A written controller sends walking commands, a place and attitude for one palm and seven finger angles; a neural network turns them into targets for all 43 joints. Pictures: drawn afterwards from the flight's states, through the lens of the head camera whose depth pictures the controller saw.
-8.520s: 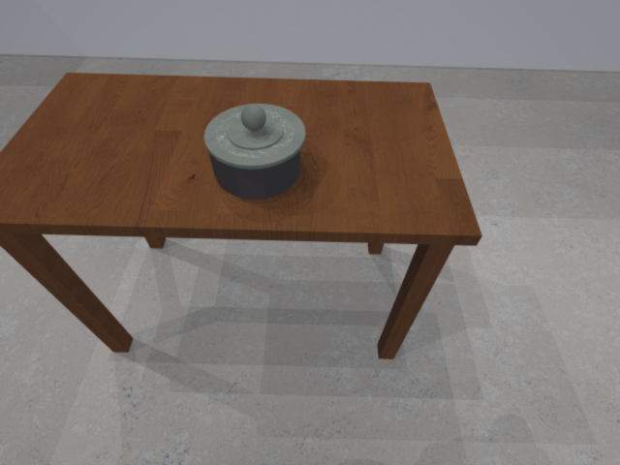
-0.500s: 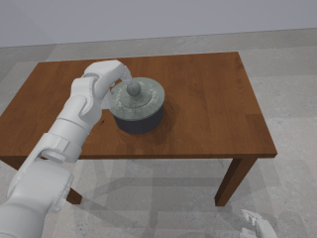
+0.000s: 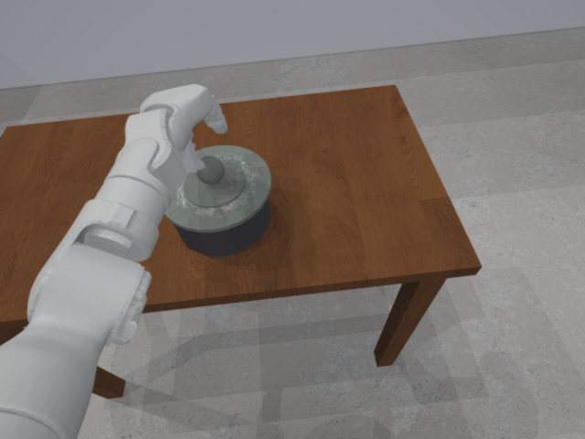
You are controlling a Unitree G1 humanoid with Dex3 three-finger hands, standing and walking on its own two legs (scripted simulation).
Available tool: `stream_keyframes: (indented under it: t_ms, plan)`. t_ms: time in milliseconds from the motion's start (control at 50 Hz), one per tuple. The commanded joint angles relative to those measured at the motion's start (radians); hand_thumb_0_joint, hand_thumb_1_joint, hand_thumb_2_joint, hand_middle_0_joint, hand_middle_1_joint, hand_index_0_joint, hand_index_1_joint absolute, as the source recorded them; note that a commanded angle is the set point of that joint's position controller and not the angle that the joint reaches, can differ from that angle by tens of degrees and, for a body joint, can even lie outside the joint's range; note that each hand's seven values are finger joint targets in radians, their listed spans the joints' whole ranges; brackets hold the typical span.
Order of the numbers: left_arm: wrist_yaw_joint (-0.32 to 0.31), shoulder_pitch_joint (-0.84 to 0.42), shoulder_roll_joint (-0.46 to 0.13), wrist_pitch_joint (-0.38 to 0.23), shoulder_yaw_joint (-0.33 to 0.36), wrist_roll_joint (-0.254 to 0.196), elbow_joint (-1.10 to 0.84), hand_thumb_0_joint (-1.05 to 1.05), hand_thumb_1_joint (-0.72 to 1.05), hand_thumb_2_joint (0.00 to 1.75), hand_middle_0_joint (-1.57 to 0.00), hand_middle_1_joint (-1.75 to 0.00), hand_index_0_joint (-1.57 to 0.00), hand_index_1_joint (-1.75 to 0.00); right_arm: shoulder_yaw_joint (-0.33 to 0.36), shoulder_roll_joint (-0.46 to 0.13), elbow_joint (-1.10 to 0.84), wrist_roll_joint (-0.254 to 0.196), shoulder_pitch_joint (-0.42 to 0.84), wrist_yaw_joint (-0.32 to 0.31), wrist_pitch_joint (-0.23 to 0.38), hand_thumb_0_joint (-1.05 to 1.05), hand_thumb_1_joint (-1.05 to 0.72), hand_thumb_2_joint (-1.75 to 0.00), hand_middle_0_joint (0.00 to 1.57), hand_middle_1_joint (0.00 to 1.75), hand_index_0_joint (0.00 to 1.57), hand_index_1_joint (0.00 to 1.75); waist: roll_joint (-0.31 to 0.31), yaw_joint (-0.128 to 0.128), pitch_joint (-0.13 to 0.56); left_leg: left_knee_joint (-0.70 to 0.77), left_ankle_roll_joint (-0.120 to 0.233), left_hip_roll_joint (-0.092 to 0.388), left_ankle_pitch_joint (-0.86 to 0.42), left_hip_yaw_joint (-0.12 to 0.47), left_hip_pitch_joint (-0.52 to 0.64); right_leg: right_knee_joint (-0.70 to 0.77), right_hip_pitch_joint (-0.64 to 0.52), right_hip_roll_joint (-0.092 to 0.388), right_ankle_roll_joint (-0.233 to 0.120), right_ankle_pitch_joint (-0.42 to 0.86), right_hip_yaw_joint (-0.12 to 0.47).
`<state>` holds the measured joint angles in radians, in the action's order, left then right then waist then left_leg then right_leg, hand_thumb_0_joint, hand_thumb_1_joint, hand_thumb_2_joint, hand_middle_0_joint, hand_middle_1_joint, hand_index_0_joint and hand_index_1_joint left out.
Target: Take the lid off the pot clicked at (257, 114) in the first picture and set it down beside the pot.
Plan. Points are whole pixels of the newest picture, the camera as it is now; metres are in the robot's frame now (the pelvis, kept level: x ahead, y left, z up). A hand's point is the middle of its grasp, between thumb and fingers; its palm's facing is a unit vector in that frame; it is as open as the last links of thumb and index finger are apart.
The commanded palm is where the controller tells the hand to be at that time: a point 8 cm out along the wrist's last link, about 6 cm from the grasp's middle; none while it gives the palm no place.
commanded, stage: move the open hand above the knob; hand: left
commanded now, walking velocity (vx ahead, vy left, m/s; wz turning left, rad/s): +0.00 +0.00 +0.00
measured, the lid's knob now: (210, 170) +0.51 +0.11 +0.07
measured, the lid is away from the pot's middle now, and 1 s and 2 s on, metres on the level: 0.00 0.00 0.00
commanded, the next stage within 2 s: lower the open fingers around the knob in 0.78 s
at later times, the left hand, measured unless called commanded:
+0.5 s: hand (184, 154) +0.47 +0.12 +0.14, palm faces -0.31 -0.09 -0.95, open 10.1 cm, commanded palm +0.48 +0.12 +0.21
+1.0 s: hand (195, 147) +0.48 +0.11 +0.14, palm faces -0.33 -0.11 -0.94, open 10.1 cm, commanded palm +0.48 +0.12 +0.21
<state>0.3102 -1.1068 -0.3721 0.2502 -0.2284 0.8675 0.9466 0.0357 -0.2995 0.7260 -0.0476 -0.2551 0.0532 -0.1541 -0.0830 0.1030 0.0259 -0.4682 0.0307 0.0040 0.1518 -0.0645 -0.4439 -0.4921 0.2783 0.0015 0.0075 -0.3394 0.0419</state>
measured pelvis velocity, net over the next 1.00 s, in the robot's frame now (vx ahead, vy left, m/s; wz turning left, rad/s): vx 0.00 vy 0.00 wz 0.01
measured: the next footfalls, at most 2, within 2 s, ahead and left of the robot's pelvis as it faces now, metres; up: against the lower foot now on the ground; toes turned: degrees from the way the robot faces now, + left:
none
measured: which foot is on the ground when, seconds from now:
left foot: down 0.00-1.00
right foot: down 0.00-1.00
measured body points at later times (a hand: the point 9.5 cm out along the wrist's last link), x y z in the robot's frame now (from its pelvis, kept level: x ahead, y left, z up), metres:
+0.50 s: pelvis -0.01 +0.00 +0.00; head +0.03 -0.02 +0.45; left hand +0.48 +0.13 +0.20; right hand +0.09 -0.26 -0.14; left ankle +0.05 +0.11 -0.74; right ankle -0.06 -0.13 -0.74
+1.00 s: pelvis +0.00 +0.00 +0.00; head +0.04 -0.03 +0.45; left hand +0.49 +0.11 +0.19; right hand +0.04 -0.27 -0.15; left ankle +0.05 +0.11 -0.74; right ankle -0.06 -0.13 -0.74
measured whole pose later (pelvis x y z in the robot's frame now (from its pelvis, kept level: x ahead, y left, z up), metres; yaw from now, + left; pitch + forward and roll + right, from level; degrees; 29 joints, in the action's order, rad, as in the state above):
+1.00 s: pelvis +0.00 +0.00 +0.00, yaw +0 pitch +8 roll +0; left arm 0.31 -1.16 -0.35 0.26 -0.25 0.87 1.03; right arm 0.04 -0.30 0.74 -0.05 -0.28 0.04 -0.12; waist -0.08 0.11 0.04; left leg -0.49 0.03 0.01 0.15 -0.05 -0.47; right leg -0.50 0.29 0.00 0.00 -0.34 0.03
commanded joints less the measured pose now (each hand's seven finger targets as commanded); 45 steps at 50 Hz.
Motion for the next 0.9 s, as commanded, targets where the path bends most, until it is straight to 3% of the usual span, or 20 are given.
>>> stream_keyframes:
  t_ms: [0, 20, 80, 120, 160, 180, 240, 280, 300, 340, 400, 460, 540, 580, 600, 620, 660, 720, 840, 880]
  plan:
    - [-0.034, -0.528, -0.229, 0.007, 0.054, 0.023, -0.184, 0.0, -0.3, 1.44, -0.83, -0.08, -0.83, -0.08, 0.041, -0.127, -0.112, -0.008, 0.028, -0.011, 0.036, 0.0, -0.9, -0.9, 0.2, 0.3, 0.2, 0.3, 0.129, -0.012, 0.417, -0.035, 0.056, -0.046, -0.254, 0.022, 0.406, 0.062, 0.05, -0.062, -0.027, 0.485, -0.06]
    - [-0.032, -0.576, -0.201, 0.002, 0.025, 0.017, -0.224, 0.0, -0.3, 1.44, -0.83, -0.08, -0.83, -0.08, 0.04, -0.124, -0.113, -0.008, 0.027, -0.011, 0.04, 0.0, -0.9, -0.9, 0.2, 0.3, 0.2, 0.3, 0.102, -0.003, 0.426, -0.038, 0.055, -0.047, -0.255, 0.028, 0.426, 0.059, 0.068, -0.064, -0.03, 0.476, -0.059]
    - [-0.037, -0.585, -0.269, -0.02, 0.082, 0.018, -0.263, 0.0, -0.3, 1.44, -0.83, -0.08, -0.83, -0.08, 0.046, -0.125, -0.115, -0.003, 0.009, -0.016, 0.054, 0.0, -0.9, -0.9, 0.2, 0.3, 0.2, 0.3, 0.109, -0.01, 0.489, -0.049, 0.06, -0.045, -0.275, 0.037, 0.457, 0.057, 0.045, -0.063, -0.031, 0.488, -0.053]
    - [-0.039, -0.559, -0.207, -0.015, 0.034, 0.024, -0.225, 0.0, -0.3, 1.44, -0.83, -0.08, -0.83, -0.08, 0.045, -0.119, -0.105, -0.005, 0.01, -0.011, 0.052, 0.0, -0.9, -0.9, 0.2, 0.3, 0.2, 0.3, 0.077, -0.005, 0.457, -0.05, 0.054, -0.043, -0.288, 0.042, 0.466, 0.048, 0.09, -0.068, -0.037, 0.464, -0.065]
    - [-0.035, -0.521, -0.16, -0.004, 0.014, 0.017, -0.185, 0.0, -0.3, 1.44, -0.83, -0.08, -0.83, -0.08, 0.051, -0.121, -0.1, -0.007, 0.002, -0.006, 0.048, 0.0, -0.9, -0.9, 0.2, 0.3, 0.2, 0.3, 0.118, -0.004, 0.423, -0.042, 0.053, -0.041, -0.272, 0.036, 0.449, 0.058, 0.097, -0.069, -0.035, 0.443, -0.079]
    - [-0.037, -0.537, -0.203, -0.007, 0.043, 0.014, -0.223, 0.0, -0.3, 1.44, -0.83, -0.08, -0.83, -0.08, 0.049, -0.127, -0.104, -0.008, 0.014, -0.004, 0.047, 0.0, -0.9, -0.9, 0.2, 0.3, 0.2, 0.3, 0.096, -0.011, 0.443, -0.038, 0.051, -0.04, -0.263, 0.038, 0.462, 0.058, 0.087, -0.069, -0.033, 0.433, -0.075]
    - [-0.038, -0.541, -0.195, 0.005, 0.03, 0.015, -0.169, 0.0, -0.3, 1.44, -0.83, -0.08, -0.83, -0.08, 0.042, -0.125, -0.094, -0.011, 0.018, -0.009, 0.043, 0.0, -0.9, -0.9, 0.2, 0.3, 0.2, 0.3, 0.132, -0.004, 0.403, -0.03, 0.051, -0.044, -0.215, 0.04, 0.433, 0.067, 0.103, -0.069, -0.032, 0.393, -0.075]
    - [-0.039, -0.634, -0.19, -0.01, 0.013, 0.009, -0.262, 0.0, -0.3, 1.44, -0.83, -0.08, -0.83, -0.08, 0.041, -0.12, -0.105, -0.011, 0.027, -0.009, 0.049, 0.0, -0.9, -0.9, 0.2, 0.3, 0.2, 0.3, 0.091, 0.001, 0.448, -0.034, 0.051, -0.045, -0.221, 0.046, 0.462, 0.063, 0.094, -0.067, -0.034, 0.404, -0.07]
    - [-0.039, -0.624, -0.139, -0.009, -0.026, 0.011, -0.23, 0.0, -0.3, 1.44, -0.83, -0.08, -0.83, -0.08, 0.04, -0.113, -0.107, -0.012, 0.031, -0.01, 0.057, 0.0, -0.9, -0.9, 0.2, 0.3, 0.2, 0.3, 0.074, 0.008, 0.438, -0.041, 0.052, -0.047, -0.215, 0.05, 0.472, 0.061, 0.13, -0.068, -0.038, 0.382, -0.068]
    - [-0.04, -0.569, -0.155, 0.013, -0.004, 0.013, -0.116, 0.0, -0.3, 1.44, -0.83, -0.08, -0.83, -0.08, 0.039, -0.124, -0.078, -0.014, 0.012, -0.012, 0.048, 0.0, -0.9, -0.9, 0.2, 0.3, 0.2, 0.3, 0.142, 0.01, 0.362, -0.021, 0.048, -0.041, -0.165, 0.048, 0.423, 0.074, 0.145, -0.072, -0.033, 0.328, -0.081]
    - [-0.043, -0.667, -0.164, -0.007, -0.007, 0.005, -0.21, 0.0, -0.3, 1.44, -0.83, -0.08, -0.83, -0.08, 0.036, -0.117, -0.094, -0.012, 0.024, -0.013, 0.064, 0.0, -0.9, -0.9, 0.2, 0.3, 0.2, 0.3, 0.081, 0.009, 0.452, -0.032, 0.049, -0.046, -0.191, 0.053, 0.47, 0.065, 0.121, -0.065, -0.036, 0.361, -0.067]
    - [-0.041, -0.622, -0.124, 0.008, -0.027, 0.016, -0.099, 0.0, -0.3, 1.44, -0.83, -0.08, -0.83, -0.08, 0.037, -0.119, -0.073, -0.011, 0.005, -0.015, 0.06, 0.0, -0.9, -0.9, 0.2, 0.3, 0.2, 0.3, 0.128, 0.015, 0.389, -0.024, 0.047, -0.04, -0.165, 0.051, 0.426, 0.071, 0.144, -0.066, -0.036, 0.332, -0.078]
    - [-0.05, -0.646, -0.129, 0.022, -0.024, 0.016, -0.06, 0.0, -0.3, 1.44, -0.83, -0.08, -0.83, -0.08, 0.031, -0.124, -0.06, -0.011, 0.003, -0.017, 0.061, 0.0, -0.9, -0.9, 0.2, 0.3, 0.2, 0.3, 0.127, 0.018, 0.382, -0.017, 0.042, -0.041, -0.13, 0.054, 0.404, 0.07, 0.153, -0.068, -0.034, 0.296, -0.078]
    - [-0.056, -0.716, -0.173, 0.002, 0.005, 0.018, -0.151, 0.0, -0.3, 1.44, -0.83, -0.08, -0.83, -0.08, 0.034, -0.122, -0.072, -0.005, 0.003, -0.017, 0.07, 0.0, -0.9, -0.9, 0.2, 0.3, 0.2, 0.3, 0.07, 0.012, 0.465, -0.03, 0.043, -0.041, -0.177, 0.057, 0.448, 0.059, 0.118, -0.064, -0.04, 0.346, -0.068]
    - [-0.057, -0.714, -0.144, -0.001, -0.02, 0.026, -0.146, 0.0, -0.3, 1.44, -0.83, -0.08, -0.83, -0.08, 0.033, -0.115, -0.081, -0.006, 0.006, -0.016, 0.076, 0.0, -0.9, -0.9, 0.2, 0.3, 0.2, 0.3, 0.063, 0.014, 0.479, -0.039, 0.044, -0.043, -0.184, 0.062, 0.456, 0.055, 0.135, -0.064, -0.044, 0.346, -0.062]
    - [-0.057, -0.685, -0.103, 0.003, -0.04, 0.019, -0.115, 0.0, -0.3, 1.44, -0.83, -0.08, -0.83, -0.08, 0.035, -0.11, -0.073, -0.006, 0.0, -0.016, 0.076, 0.0, -0.9, -0.9, 0.2, 0.3, 0.2, 0.3, 0.084, 0.014, 0.454, -0.04, 0.046, -0.042, -0.185, 0.06, 0.447, 0.054, 0.137, -0.067, -0.042, 0.349, -0.072]
    - [-0.057, -0.604, -0.196, 0.02, 0.042, 0.031, -0.013, 0.0, -0.3, 1.44, -0.83, -0.08, -0.83, -0.08, 0.035, -0.132, -0.058, -0.004, -0.025, -0.021, 0.064, 0.0, -0.9, -0.9, 0.2, 0.3, 0.2, 0.3, 0.187, 0.005, 0.415, -0.024, 0.048, -0.039, -0.166, 0.047, 0.373, 0.07, 0.093, -0.065, -0.034, 0.377, -0.069]
    - [-0.055, -0.648, -0.162, 0.014, 0.001, 0.023, -0.098, 0.0, -0.3, 1.44, -0.83, -0.08, -0.83, -0.08, 0.034, -0.117, -0.083, -0.005, 0.004, -0.021, 0.069, 0.0, -0.9, -0.9, 0.2, 0.3, 0.2, 0.3, 0.12, 0.006, 0.453, -0.04, 0.051, -0.047, -0.196, 0.042, 0.397, 0.058, 0.083, -0.058, -0.033, 0.43, -0.055]
    - [-0.041, -0.613, -0.192, 0.02, 0.018, 0.031, -0.055, 0.0, -0.3, 1.44, -0.83, -0.08, -0.83, -0.08, 0.037, -0.129, -0.074, -0.01, -0.017, -0.026, 0.062, 0.0, -0.9, -0.9, 0.2, 0.3, 0.2, 0.3, 0.154, 0.014, 0.397, -0.035, 0.054, -0.046, -0.174, 0.033, 0.37, 0.071, 0.096, -0.064, -0.028, 0.42, -0.058]
    - [-0.038, -0.673, -0.178, 0.005, 0.007, 0.024, -0.147, 0.0, -0.3, 1.44, -0.83, -0.08, -0.83, -0.08, 0.042, -0.123, -0.084, -0.006, -0.014, -0.022, 0.07, 0.0, -0.9, -0.9, 0.2, 0.3, 0.2, 0.3, 0.074, 0.01, 0.45, -0.046, 0.054, -0.046, -0.208, 0.043, 0.422, 0.057, 0.091, -0.063, -0.036, 0.441, -0.058]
